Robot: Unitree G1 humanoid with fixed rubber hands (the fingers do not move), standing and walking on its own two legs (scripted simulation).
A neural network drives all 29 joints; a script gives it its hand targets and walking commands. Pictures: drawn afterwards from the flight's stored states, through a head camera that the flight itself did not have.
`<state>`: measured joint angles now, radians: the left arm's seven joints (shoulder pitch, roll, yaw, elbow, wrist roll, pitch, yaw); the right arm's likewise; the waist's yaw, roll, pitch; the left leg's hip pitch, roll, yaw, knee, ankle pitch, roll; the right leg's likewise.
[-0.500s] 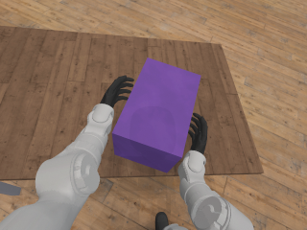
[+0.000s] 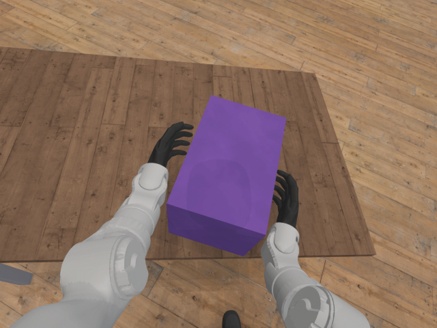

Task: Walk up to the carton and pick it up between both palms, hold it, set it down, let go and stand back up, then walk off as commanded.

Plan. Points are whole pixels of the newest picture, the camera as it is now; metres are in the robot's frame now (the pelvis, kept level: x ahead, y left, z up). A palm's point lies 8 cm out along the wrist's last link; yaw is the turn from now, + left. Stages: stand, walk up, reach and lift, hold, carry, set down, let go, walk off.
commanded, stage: reach and lift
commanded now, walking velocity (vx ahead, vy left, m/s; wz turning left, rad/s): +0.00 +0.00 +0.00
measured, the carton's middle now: (227, 175) +0.43 -0.06 -0.05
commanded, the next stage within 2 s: none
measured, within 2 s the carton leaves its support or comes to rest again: leaves its support in 0.28 s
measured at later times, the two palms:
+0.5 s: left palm (161, 164) +0.41 +0.08 +0.03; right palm (288, 227) +0.30 -0.16 -0.02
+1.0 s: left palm (154, 119) +0.42 +0.09 +0.14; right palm (304, 181) +0.35 -0.16 +0.07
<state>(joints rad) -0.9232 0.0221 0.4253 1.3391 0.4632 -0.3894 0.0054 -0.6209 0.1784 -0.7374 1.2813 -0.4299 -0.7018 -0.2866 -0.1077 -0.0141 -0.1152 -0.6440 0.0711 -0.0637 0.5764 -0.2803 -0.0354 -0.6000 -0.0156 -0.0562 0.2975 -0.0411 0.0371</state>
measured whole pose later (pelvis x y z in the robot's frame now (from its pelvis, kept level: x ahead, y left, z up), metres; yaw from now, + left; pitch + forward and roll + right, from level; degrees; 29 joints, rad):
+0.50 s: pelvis -0.01 +0.00 +0.01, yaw +0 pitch +15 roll -2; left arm -0.87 0.04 0.25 1.42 0.21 -0.38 0.02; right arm -0.51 0.18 -0.48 1.21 -0.26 -0.56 -0.31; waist -0.10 0.04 -0.15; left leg -0.53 0.06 -0.04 0.50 -0.24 -0.03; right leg -0.51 -0.03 -0.04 0.27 -0.03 0.05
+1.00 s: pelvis -0.01 +0.00 +0.01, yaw +1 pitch +6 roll -2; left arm -0.93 0.03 0.20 1.18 0.15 -0.10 0.10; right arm -0.60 0.09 -0.25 0.92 -0.01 -0.13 -0.26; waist -0.11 0.02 -0.12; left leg -0.33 0.04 -0.04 0.48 -0.26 -0.01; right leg -0.33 -0.05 -0.04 0.27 -0.05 0.06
